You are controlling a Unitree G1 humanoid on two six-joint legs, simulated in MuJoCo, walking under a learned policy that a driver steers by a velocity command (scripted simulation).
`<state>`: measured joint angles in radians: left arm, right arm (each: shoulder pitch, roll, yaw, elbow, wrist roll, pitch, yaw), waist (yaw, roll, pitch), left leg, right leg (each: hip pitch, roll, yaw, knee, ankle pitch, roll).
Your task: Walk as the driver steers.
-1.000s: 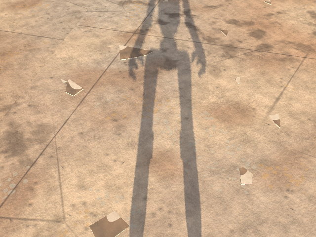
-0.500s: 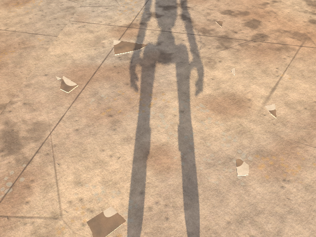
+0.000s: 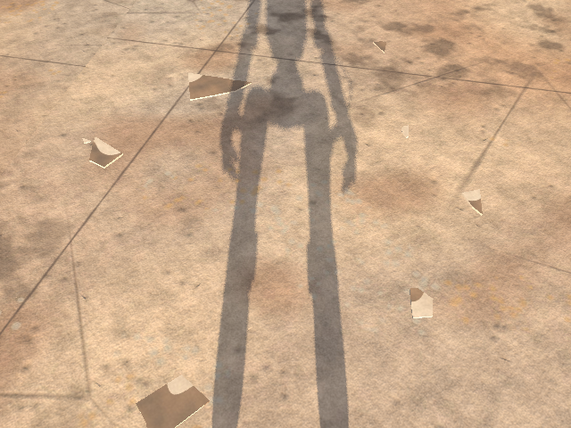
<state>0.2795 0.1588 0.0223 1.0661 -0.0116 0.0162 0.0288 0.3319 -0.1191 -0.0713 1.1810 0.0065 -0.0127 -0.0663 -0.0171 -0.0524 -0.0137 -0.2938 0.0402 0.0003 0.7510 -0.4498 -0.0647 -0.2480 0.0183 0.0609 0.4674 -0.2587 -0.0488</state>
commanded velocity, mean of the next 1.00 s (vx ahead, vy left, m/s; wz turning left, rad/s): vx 0.30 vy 0.00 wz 0.00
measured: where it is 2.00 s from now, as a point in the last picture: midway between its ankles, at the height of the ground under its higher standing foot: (323, 373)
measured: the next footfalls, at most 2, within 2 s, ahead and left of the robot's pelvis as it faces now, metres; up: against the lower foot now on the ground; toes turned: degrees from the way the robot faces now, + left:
right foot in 0.58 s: +0.32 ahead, -0.14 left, -0.02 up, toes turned -3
left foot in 0.98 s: +0.51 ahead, +0.04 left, -0.02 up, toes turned +0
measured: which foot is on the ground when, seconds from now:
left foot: down 0.00-0.56, up 0.58-0.96, down 0.98-1.00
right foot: down 0.00-0.14, up 0.16-0.56, down 0.58-1.00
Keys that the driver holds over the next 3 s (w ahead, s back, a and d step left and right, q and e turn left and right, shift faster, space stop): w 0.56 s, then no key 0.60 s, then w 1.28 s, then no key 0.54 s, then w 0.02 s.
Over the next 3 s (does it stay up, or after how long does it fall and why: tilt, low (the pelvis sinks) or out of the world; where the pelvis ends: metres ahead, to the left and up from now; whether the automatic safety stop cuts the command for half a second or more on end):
stays up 1.14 -0.08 -0.01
